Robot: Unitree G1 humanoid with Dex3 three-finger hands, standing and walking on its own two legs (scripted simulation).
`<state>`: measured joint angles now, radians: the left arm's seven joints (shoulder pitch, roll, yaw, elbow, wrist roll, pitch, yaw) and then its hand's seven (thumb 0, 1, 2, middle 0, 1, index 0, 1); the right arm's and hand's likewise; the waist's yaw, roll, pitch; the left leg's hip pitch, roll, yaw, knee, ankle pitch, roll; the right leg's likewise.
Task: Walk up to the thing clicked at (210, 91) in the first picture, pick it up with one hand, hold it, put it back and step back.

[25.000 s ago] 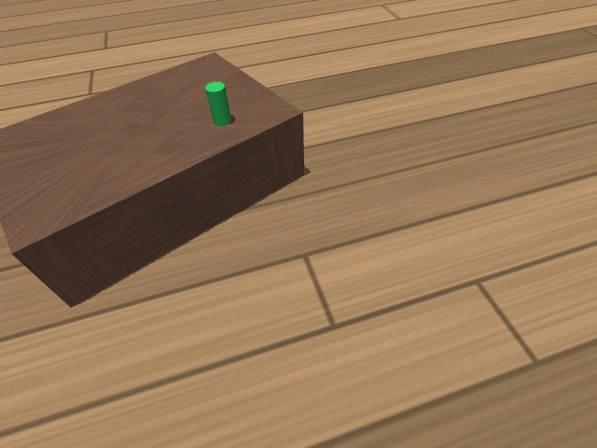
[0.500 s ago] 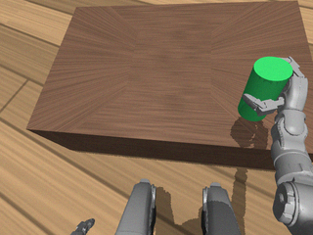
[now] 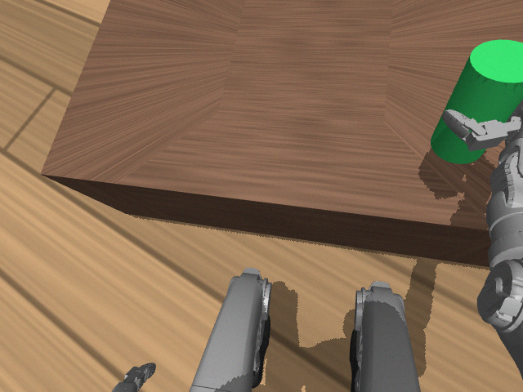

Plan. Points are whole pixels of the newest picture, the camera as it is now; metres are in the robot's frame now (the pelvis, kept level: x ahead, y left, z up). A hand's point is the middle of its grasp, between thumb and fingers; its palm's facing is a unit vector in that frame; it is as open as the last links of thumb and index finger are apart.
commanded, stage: crouch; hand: right
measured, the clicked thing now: (477, 108) +0.52 -0.22 -0.01
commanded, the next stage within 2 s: lower in 0.18 s
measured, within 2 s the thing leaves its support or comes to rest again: neither
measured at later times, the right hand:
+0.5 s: hand (468, 107) +0.54 -0.23 -0.05, palm faces +0.24 +0.97 -0.02, open 11.1 cm
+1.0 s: hand (461, 119) +0.55 -0.24 -0.09, palm faces +0.23 +0.97 -0.03, open 11.1 cm
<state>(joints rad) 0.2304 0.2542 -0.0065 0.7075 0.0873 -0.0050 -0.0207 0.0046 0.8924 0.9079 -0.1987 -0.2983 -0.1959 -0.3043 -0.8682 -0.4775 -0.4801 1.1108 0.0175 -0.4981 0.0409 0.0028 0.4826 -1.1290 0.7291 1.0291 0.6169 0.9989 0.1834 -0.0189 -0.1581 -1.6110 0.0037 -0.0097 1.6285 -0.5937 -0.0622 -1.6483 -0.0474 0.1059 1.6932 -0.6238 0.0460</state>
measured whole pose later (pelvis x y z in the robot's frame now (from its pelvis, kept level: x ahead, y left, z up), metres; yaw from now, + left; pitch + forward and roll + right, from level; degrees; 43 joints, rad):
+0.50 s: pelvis +0.00 +0.00 -0.05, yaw +1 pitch +36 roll +5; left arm 0.23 0.28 -0.01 0.68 0.09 0.02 -0.03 0.00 0.90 0.90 -0.20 -0.30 -0.20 -0.30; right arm -0.96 -0.54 -0.52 1.14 0.00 -0.45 0.07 0.00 0.48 -1.13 0.73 1.03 0.62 1.00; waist 0.20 -0.02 -0.16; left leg -1.79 0.00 -0.02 1.80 -0.64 -0.07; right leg -1.83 -0.04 0.12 1.86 -0.67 0.05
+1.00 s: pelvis -0.02 +0.00 -0.11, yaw +0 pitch +36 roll +5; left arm 0.22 0.29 -0.02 0.68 0.08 0.05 -0.03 0.00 0.92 0.89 -0.20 -0.30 -0.20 -0.30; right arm -1.07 -0.60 -0.51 1.17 -0.02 -0.42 0.08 0.00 0.50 -1.15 0.73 1.04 0.62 1.01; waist 0.20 -0.02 -0.13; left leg -1.98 0.00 -0.03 2.00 -0.66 -0.08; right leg -2.02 -0.01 0.13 2.06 -0.68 0.05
